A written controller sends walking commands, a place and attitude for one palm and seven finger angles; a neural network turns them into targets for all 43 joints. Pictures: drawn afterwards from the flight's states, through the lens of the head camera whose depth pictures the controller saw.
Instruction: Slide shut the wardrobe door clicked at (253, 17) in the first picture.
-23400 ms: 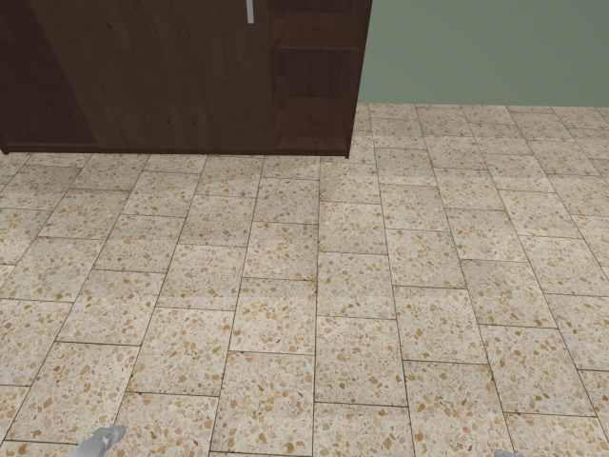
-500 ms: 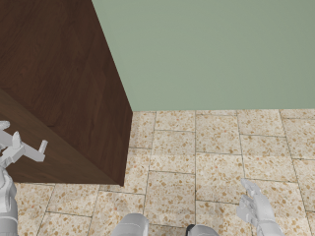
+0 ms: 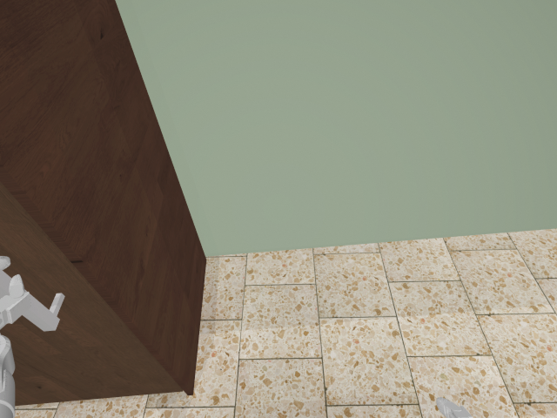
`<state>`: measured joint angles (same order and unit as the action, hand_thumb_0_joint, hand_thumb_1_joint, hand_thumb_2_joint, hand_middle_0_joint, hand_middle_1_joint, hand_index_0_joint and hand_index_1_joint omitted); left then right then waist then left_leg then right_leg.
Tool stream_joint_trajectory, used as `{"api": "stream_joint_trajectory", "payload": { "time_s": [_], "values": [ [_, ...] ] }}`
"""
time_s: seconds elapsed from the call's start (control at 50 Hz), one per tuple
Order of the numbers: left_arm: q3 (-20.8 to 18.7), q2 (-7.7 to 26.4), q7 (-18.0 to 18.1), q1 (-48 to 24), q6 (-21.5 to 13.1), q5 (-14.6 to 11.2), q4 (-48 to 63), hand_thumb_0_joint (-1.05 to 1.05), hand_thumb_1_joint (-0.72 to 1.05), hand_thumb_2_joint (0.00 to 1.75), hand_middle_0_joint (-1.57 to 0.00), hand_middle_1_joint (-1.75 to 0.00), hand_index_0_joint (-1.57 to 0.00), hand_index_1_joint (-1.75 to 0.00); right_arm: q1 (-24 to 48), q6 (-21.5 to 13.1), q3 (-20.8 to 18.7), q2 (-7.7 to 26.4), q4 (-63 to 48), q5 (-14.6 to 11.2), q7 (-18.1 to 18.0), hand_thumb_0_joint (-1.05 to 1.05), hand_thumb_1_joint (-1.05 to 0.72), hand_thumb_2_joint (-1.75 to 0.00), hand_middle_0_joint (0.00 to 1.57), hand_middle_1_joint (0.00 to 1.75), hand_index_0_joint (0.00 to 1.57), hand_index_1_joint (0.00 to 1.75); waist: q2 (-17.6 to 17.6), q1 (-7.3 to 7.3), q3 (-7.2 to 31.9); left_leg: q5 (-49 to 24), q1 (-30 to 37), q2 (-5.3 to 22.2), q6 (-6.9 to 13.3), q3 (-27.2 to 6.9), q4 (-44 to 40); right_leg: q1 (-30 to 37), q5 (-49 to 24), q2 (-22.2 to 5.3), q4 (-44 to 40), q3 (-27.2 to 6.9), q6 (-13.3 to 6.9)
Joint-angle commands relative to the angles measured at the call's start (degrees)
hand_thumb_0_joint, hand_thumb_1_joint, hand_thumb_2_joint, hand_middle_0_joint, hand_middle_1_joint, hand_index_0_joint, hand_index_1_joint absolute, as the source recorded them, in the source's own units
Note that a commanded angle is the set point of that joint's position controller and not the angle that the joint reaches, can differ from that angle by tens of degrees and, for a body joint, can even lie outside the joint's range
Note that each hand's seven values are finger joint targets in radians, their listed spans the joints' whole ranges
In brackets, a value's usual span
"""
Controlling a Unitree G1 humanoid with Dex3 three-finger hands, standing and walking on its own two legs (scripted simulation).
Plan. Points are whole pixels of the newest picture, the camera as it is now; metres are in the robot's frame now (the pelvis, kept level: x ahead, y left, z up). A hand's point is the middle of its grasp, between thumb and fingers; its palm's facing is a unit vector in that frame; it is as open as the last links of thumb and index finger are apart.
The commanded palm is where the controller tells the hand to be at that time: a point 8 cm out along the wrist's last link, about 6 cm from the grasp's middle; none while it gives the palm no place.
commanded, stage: stop walking and hold the door there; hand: left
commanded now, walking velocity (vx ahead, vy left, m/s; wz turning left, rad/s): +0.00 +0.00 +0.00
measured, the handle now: out of the picture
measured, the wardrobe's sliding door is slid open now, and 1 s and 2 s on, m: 0.00 0.00 0.00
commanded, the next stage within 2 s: loosen the grip on the handle in 1.94 s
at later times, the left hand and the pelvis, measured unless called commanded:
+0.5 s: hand (11, 303) +0.26 +0.40 +0.05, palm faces +0.53 -0.74 -0.42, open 6.2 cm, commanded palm +0.21 +0.43 +0.06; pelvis -0.03 +0.05 -0.01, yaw +3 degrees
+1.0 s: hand (0, 308) +0.25 +0.41 +0.05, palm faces +0.33 -0.87 -0.36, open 6.4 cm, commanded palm +0.21 +0.44 +0.06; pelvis -0.11 +0.15 +0.00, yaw +6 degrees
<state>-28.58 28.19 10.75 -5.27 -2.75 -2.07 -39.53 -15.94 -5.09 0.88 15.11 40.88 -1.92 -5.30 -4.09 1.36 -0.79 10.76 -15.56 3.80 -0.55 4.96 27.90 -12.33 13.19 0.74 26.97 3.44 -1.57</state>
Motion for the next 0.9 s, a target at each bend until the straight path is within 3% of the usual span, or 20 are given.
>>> {"api": "stream_joint_trajectory", "payload": {
  "time_s": [0.0,0.1,0.2,0.28,0.34,0.4,0.44,0.46,0.5,0.54,0.56,0.6,0.66,0.7,0.72,0.74,0.76,0.78,0.82,0.88],
  "values": [
    [-0.12,16.4,-0.77,-10.81,-4.97,1.26,6.37,0.0,0.9,0.9,-0.45,-1.4,-0.45,-1.4,4.71,-2.24,-3.32,8.96,-6.4,-0.06,-1.23,0.0,-0.9,-0.9,0.2,0.3,0.2,0.3,2.73,-0.01,8.78,2.47,5.39,2.18,1.88,-5.18,-2.63,-3.62,0.9,-8.97,-9.43,-9.67,-1.35],
    [-0.06,16.82,-1.09,-11.87,-6.19,1.43,3.0,0.0,0.9,0.9,-0.45,-1.4,-0.45,-1.4,4.46,-1.83,-3.51,9.86,-5.25,0.03,-1.61,0.0,-0.9,-0.9,0.2,0.3,0.2,0.3,0.44,-0.06,5.49,5.94,4.68,3.95,2.71,-7.15,-7.64,-6.29,6.53,-6.16,-8.66,-6.63,0.01],
    [-0.09,17.03,-1.21,-11.24,-7.13,1.77,1.34,0.0,0.9,0.9,-0.45,-1.4,-0.45,-1.4,4.0,-1.71,-3.9,10.27,-5.02,-0.02,-1.91,0.0,-0.9,-0.9,0.2,0.3,0.2,0.3,0.17,-0.78,5.55,1.26,3.52,3.78,2.78,-6.68,-8.16,-3.3,-0.43,-5.91,-7.27,-5.82,0.25],
    [0.16,17.46,-1.31,-11.43,-8.04,2.49,0.86,0.0,0.9,0.9,-0.45,-1.4,-0.45,-1.4,4.43,-0.63,-4.96,10.54,-5.52,0.18,-1.48,0.0,-0.9,-0.9,0.2,0.3,0.2,0.3,3.39,-0.99,6.87,-9.13,2.92,1.47,1.03,-4.37,1.07,-2.39,-17.68,-12.21,-6.91,-10.03,-1.87],
    [0.41,16.54,-1.39,-12.09,-8.48,2.21,0.71,0.0,0.9,0.9,-0.45,-1.4,-0.45,-1.4,5.27,0.26,-5.06,9.86,-5.76,-0.42,-1.03,0.0,-0.9,-0.9,0.2,0.3,0.2,0.3,9.83,-1.96,8.55,8.6,-2.63,-0.56,0.04,-6.36,11.56,0.46,-31.09,-21.29,-6.01,-14.56,-6.33],
    [1.48,14.75,-1.57,-14.27,-8.68,2.18,3.52,0.0,0.9,0.9,-0.45,-1.4,-0.45,-1.4,6.13,-0.21,-4.39,9.03,-6.1,-0.92,-0.8,0.0,-0.9,-0.9,0.2,0.3,0.2,0.3,13.47,-1.72,8.99,13.6,-5.04,0.94,0.17,-10.37,13.44,1.36,-34.69,-24.8,-2.57,-13.23,-7.07],
    [-1.54,17.51,-0.91,-14.14,-8.84,2.5,4.32,0.0,0.9,0.9,-0.45,-1.4,-0.45,-1.4,6.46,0.24,-4.03,9.49,-5.59,-0.69,-1.21,0.0,-0.9,-0.9,0.2,0.3,0.2,0.3,10.66,-1.01,9.93,7.06,-1.06,1.75,-0.42,-9.75,5.9,0.03,-32.92,-22.39,1.55,-8.1,-4.47],
    [0.4,15.66,-0.97,-14.47,-8.95,2.36,6.41,0.0,0.9,0.9,-0.45,-1.4,-0.45,-1.4,7.32,0.58,-3.67,9.07,-5.88,-0.64,-1.49,0.0,-0.9,-0.9,0.2,0.3,0.2,0.3,8.42,-0.69,10.2,-2.51,1.69,1.37,-0.62,-8.42,0.34,-1.03,-29.98,-19.33,4.51,-5.6,-2.51],
    [4.72,11.83,-1.45,-16.62,-9.5,1.73,14.18,0.0,0.9,0.9,-0.45,-1.4,-0.45,-1.4,8.67,0.96,-3.91,9.59,-7.89,-0.52,-1.72,0.0,-0.9,-0.9,0.2,0.3,0.2,0.3,-5.46,-1.56,10.93,-29.52,5.94,8.4,3.21,-14.29,-4.4,-5.55,-9.25,-9.16,12.25,-0.38,2.54],
    [8.5,8.34,-2.31,-17.48,-9.81,1.83,14.83,0.0,0.9,0.9,-0.45,-1.4,-0.45,-1.4,8.03,0.88,-3.25,7.65,-8.95,-0.27,-0.83,0.0,-0.9,-0.9,0.2,0.3,0.2,0.3,-10.96,-1.78,11.67,-24.61,4.15,10.77,7.34,-14.51,-9.29,-5.91,16.48,-4.26,20.73,1.45,2.61],
    [8.78,7.85,-2.19,-19.65,-9.68,1.75,16.31,0.0,0.9,0.9,-0.45,-1.4,-0.45,-1.4,8.9,0.37,-3.01,7.41,-9.36,-0.18,-0.65,0.0,-0.9,-0.9,0.2,0.3,0.2,0.3,-11.23,-2.06,10.58,-20.8,1.7,11.27,8.68,-15.17,-10.8,-5.55,19.07,-3.76,24.83,1.79,2.34],
    [10.19,6.64,-2.2,-20.71,-8.69,1.02,17.16,0.0,0.9,0.9,-0.45,-1.4,-0.45,-1.4,8.73,-0.31,-3.14,7.73,-8.64,-0.57,-0.38,0.0,-0.9,-0.9,0.2,0.3,0.2,0.3,-9.18,-2.12,12.01,-23.12,5.01,10.01,10.04,-13.5,-7.73,-5.51,15.75,-4.59,24.09,1.41,2.67],
    [11.39,6.18,-2.62,-22.68,-7.0,1.21,16.55,0.0,0.9,0.9,-0.45,-1.4,-0.45,-1.4,8.42,-1.37,-3.33,8.05,-8.38,-0.54,1.14,0.0,-0.9,-0.9,0.2,0.3,0.2,0.3,-7.62,-2.46,14.97,-21.61,8.85,6.51,7.84,-11.01,-4.17,-2.36,10.05,-5.08,12.05,2.93,2.76],
    [11.0,7.19,-2.77,-22.73,-6.46,0.99,15.08,0.0,0.9,0.9,-0.45,-1.4,-0.45,-1.4,9.29,-1.43,-2.72,7.34,-8.78,-0.11,1.71,0.0,-0.9,-0.9,0.2,0.3,0.2,0.3,-1.98,-3.65,14.12,-10.98,2.53,3.6,4.7,-9.92,0.55,6.43,-0.61,-9.73,-4.12,-0.03,0.75],
    [9.29,10.35,-2.75,-22.68,-6.64,1.44,12.67,0.0,0.9,0.9,-0.45,-1.4,-0.45,-1.4,9.32,-0.98,-2.68,6.48,-9.1,0.1,1.78,0.0,-0.9,-0.9,0.2,0.3,0.2,0.3,13.5,-3.39,12.14,4.45,-10.84,-3.17,0.23,-4.32,12.26,14.25,-14.57,-22.97,-10.36,-15.89,-4.32],
    [7.25,11.93,-2.65,-23.27,-6.62,0.48,9.09,0.0,0.9,0.9,-0.45,-1.4,-0.45,-1.4,9.33,-0.74,-3.06,8.4,-8.98,-0.06,1.65,0.0,-0.9,-0.9,0.2,0.3,0.2,0.3,17.47,-3.18,9.37,19.06,-18.58,-5.42,-2.57,-6.68,29.57,11.1,-30.91,-34.91,-9.99,-26.35,-9.63],
    [7.48,10.11,-2.63,-24.98,-6.68,0.29,6.52,0.0,0.9,0.9,-0.45,-1.4,-0.45,-1.4,7.75,-0.99,-2.74,8.23,-7.2,0.2,2.01,0.0,-0.9,-0.9,0.2,0.3,0.2,0.3,12.74,-2.88,11.27,16.92,-18.43,-2.59,-2.96,-12.07,37.72,10.63,-36.81,-35.91,-5.55,-18.6,-9.52],
    [7.83,9.67,-2.81,-26.79,-6.61,0.62,7.41,0.0,0.9,0.9,-0.45,-1.4,-0.45,-1.4,7.82,-1.02,-3.44,8.62,-6.16,-0.02,2.32,0.0,-0.9,-0.9,0.2,0.3,0.2,0.3,16.64,-2.41,14.15,17.07,-19.38,-2.71,-2.74,-13.06,39.35,13.28,-41.42,-33.64,-2.27,-16.12,-8.66],
    [6.62,9.79,-2.64,-29.23,-8.56,1.53,8.12,0.0,0.9,0.9,-0.45,-1.4,-0.45,-1.4,8.68,-1.39,-1.55,6.12,-6.57,0.45,2.15,0.0,-0.9,-0.9,0.2,0.3,0.2,0.3,16.01,-1.69,13.96,14.5,-20.3,-1.32,-2.81,-10.25,38.91,16.72,-43.53,-28.44,0.28,-6.86,-5.32],
    [8.67,9.49,-3.55,-30.62,-9.37,1.53,7.87,0.0,0.9,0.9,-0.45,-1.4,-0.45,-1.4,9.28,-0.08,-1.22,5.44,-6.5,0.65,1.7,0.0,-0.9,-0.9,0.2,0.3,0.2,0.3,15.94,-1.48,10.39,13.89,-12.4,-0.67,-1.53,-4.39,24.01,11.49,-38.27,-25.4,0.06,-1.71,-1.67]
  ]
}}
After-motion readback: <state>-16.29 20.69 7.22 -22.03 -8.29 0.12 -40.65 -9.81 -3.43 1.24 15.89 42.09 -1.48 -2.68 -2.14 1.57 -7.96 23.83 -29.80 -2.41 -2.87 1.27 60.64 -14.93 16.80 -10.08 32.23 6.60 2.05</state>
